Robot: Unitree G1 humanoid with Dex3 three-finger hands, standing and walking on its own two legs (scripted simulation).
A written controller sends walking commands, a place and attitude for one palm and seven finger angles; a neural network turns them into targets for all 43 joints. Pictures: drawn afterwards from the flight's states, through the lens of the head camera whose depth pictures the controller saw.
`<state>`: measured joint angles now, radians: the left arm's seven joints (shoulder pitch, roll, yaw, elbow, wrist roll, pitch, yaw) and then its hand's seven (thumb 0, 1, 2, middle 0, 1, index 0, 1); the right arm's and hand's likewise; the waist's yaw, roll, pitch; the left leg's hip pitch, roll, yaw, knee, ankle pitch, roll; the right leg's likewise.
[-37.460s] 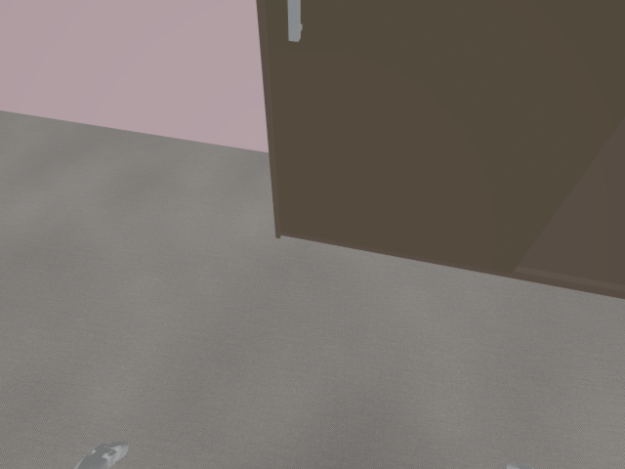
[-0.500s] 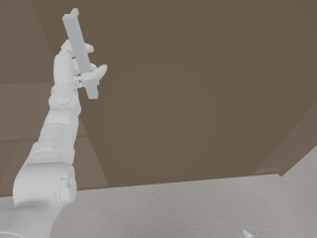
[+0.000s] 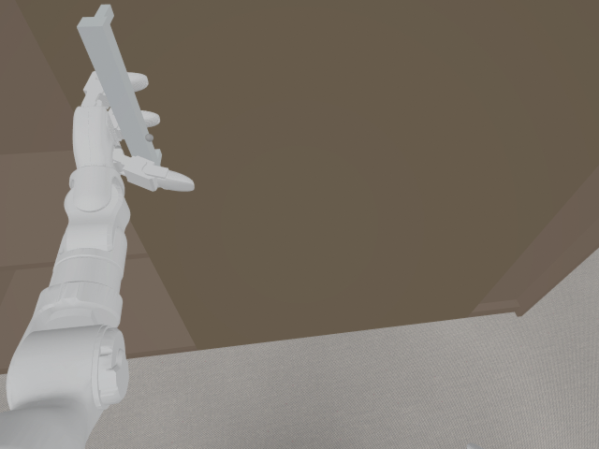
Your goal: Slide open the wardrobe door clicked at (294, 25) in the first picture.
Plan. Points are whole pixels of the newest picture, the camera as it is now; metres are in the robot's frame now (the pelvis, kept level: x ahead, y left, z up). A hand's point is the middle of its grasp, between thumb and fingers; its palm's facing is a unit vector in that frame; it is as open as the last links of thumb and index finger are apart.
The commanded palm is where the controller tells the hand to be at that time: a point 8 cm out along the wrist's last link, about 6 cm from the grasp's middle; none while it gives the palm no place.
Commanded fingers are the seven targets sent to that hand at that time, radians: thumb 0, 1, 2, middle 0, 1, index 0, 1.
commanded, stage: slip the hand off the handle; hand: left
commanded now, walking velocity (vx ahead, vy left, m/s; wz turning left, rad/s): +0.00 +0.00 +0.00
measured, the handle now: (132, 106) +0.49 +0.22 +0.21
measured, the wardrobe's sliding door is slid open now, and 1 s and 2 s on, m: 0.69 0.69 0.69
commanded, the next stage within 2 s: draw the hand back to the body in 1.24 s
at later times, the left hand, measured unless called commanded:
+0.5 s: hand (100, 143) +0.45 +0.26 +0.18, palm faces +0.24 -0.96 -0.11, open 14.2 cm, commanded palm +0.42 +0.32 +0.18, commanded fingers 0.00 -0.55 0.20 -0.25 -1.15 -0.25 -1.15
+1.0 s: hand (53, 191) +0.36 +0.28 +0.18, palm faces +0.27 -0.96 -0.08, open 14.7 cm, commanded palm +0.32 +0.32 +0.18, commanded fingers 0.00 -0.55 0.20 -0.25 -1.15 -0.25 -1.15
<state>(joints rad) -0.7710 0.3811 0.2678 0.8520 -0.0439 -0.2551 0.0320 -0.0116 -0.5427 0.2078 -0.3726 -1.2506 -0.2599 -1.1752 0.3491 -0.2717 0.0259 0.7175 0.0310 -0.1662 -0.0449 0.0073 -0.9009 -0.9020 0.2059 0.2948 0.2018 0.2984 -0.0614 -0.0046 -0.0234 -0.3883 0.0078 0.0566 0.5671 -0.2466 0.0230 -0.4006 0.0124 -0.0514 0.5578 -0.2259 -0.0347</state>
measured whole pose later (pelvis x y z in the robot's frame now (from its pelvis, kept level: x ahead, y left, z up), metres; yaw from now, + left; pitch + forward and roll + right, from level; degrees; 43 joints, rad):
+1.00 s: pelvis +0.02 +0.02 +0.00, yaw +1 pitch +1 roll -1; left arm -0.29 0.37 0.36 0.29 -0.18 -0.08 -0.13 -0.01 -0.55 0.20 -0.26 -1.16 -0.25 -1.16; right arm 0.27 -0.26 0.04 0.63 0.05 -0.13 -0.08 0.01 -0.90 -0.90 0.21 0.29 0.20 0.30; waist 0.03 0.01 -0.06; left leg -0.31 -0.01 0.05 0.57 -0.29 0.04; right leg -0.31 0.00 -0.05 0.54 -0.26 -0.01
